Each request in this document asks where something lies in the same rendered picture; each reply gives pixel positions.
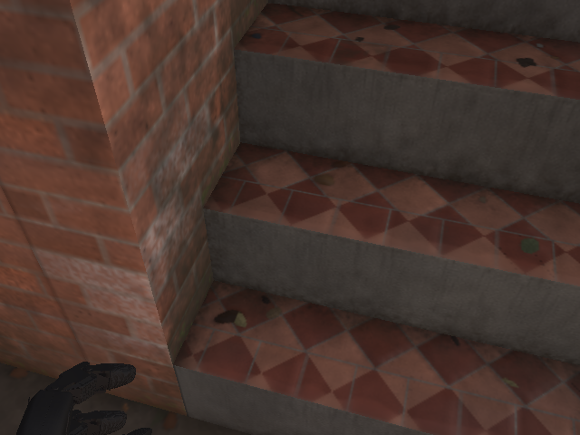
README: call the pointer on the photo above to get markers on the left robot hand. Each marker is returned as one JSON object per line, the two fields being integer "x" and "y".
{"x": 50, "y": 411}

